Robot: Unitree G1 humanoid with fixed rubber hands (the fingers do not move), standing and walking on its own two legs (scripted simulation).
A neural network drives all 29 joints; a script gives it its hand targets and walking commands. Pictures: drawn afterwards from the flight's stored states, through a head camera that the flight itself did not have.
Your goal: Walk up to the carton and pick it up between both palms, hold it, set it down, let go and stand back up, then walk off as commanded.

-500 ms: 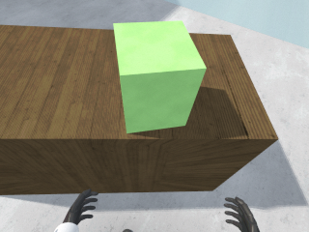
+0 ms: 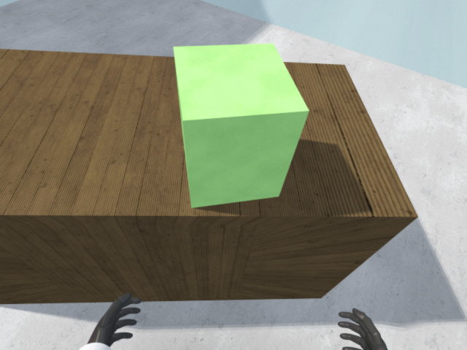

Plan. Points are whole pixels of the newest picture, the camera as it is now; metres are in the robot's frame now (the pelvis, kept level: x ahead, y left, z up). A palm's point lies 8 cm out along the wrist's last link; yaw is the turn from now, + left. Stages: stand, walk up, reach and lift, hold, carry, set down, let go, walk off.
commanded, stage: stand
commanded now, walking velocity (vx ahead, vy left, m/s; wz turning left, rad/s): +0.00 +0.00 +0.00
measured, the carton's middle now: (230, 128) +0.53 +0.02 +0.05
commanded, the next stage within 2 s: walk off in 0.32 s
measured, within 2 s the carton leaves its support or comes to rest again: neither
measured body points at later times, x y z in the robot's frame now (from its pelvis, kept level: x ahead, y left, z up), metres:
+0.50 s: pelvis +0.00 +0.01 +0.00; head -0.04 +0.03 +0.45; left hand +0.11 +0.27 -0.12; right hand +0.14 -0.25 -0.10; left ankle +0.05 +0.11 -0.74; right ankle -0.05 -0.11 -0.74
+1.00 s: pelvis -0.10 +0.01 -0.02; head -0.09 +0.02 +0.43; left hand -0.04 +0.29 -0.15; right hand +0.01 -0.29 -0.13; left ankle -0.04 +0.11 -0.70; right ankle -0.05 -0.11 -0.74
